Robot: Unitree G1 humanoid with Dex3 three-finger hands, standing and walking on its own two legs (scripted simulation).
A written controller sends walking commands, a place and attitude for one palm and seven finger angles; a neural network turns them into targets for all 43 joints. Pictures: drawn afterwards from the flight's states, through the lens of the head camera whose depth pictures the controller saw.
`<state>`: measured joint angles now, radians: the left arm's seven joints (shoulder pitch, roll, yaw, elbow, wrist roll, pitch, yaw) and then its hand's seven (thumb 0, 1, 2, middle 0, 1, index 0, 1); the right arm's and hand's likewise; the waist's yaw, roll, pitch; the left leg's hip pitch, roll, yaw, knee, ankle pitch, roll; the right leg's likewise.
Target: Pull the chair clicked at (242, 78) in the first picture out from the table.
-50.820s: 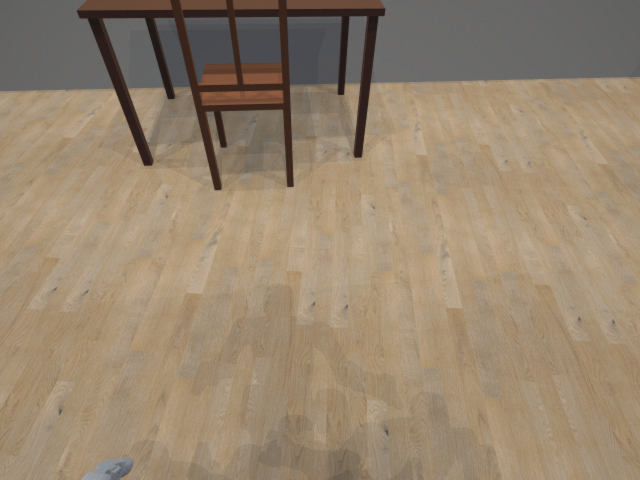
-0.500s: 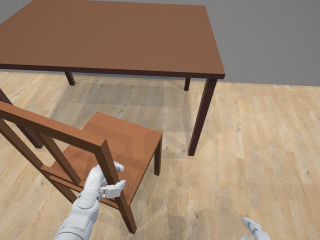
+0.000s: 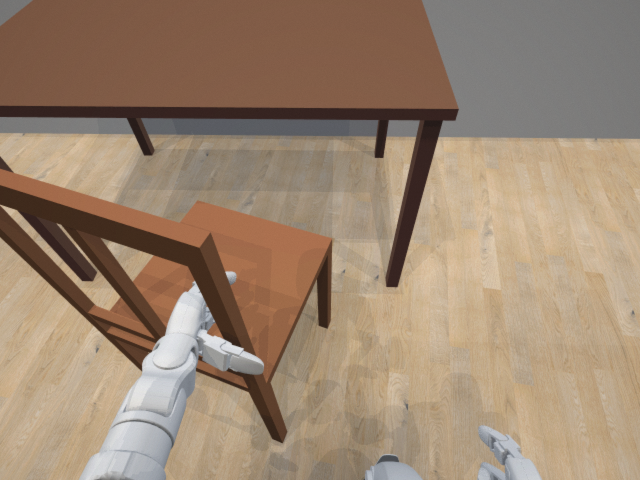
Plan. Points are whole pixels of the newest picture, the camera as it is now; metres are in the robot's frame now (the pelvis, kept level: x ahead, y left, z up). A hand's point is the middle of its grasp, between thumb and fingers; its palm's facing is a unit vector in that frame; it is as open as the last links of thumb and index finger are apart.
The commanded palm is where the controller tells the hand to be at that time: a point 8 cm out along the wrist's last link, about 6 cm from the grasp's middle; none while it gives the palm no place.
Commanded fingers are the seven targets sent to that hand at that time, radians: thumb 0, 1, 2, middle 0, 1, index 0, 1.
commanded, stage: open the thumb and straighten the fingers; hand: left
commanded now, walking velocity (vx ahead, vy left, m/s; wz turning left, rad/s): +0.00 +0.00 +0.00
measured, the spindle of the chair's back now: (127, 290) +0.39 +0.30 -0.03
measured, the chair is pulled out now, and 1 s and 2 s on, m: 0.24 0.24 0.24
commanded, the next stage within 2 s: draw the fingers out of the gap in 0.14 s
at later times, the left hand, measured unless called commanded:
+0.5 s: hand (216, 359) +0.28 +0.14 -0.02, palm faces -0.01 -0.98 -0.20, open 17.5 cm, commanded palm +0.25 +0.19 +0.00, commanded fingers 0.00 -0.55 0.20 0.00 0.00 0.00 0.00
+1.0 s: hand (199, 429) +0.19 +0.15 -0.02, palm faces -0.02 -0.98 -0.19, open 17.5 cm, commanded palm +0.17 +0.20 +0.00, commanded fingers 0.00 -0.55 0.20 0.00 0.00 0.00 0.00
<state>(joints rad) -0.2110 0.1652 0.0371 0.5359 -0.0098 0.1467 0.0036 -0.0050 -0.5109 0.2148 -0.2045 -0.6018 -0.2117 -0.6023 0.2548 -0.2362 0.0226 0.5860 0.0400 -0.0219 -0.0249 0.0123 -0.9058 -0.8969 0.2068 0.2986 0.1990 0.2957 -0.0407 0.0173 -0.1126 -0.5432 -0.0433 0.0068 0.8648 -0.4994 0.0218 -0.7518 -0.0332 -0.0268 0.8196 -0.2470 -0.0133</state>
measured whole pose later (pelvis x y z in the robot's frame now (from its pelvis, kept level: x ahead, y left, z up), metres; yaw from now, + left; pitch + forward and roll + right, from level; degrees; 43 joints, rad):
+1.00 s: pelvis +0.00 -0.01 -0.01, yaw +2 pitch +8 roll +0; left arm 0.39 0.24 -0.01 -0.05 -0.05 0.21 -0.05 -0.01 -0.54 0.20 -0.01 0.00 -0.01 0.00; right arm 0.28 -0.25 0.04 0.47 0.04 -0.17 -0.06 0.01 -0.90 -0.90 0.21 0.30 0.20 0.30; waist -0.03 0.03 -0.13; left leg -0.55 -0.03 -0.05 0.94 -0.54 0.00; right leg -0.73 -0.03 -0.08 0.87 -0.29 -0.03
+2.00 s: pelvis +0.02 +0.00 +0.03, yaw +1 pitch -1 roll -1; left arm 0.57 0.34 0.21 -0.43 -0.06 -0.04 0.13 -0.01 0.01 0.47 -0.09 -0.12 -0.09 -0.12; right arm 0.27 -0.23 0.02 0.57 0.02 -0.20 -0.11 0.02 -0.90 -0.90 0.21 0.30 0.20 0.30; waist 0.06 0.06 -0.04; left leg -0.19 -0.02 -0.04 0.67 -0.45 0.01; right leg -0.38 -0.01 -0.07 0.63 -0.22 -0.02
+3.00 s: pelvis +0.01 +0.01 +0.04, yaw -1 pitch -2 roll -1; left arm 0.45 0.33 0.37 -0.39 -0.04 -0.15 0.12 0.01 0.89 0.90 -0.21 -0.31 -0.21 -0.30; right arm 0.19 -0.23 0.03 0.61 0.00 -0.12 -0.07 0.01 -0.90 -0.90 0.21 0.30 0.20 0.30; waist 0.04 0.05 0.02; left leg -0.08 -0.03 0.01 0.45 -0.34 0.04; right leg -0.27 -0.01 -0.03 0.39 -0.08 0.00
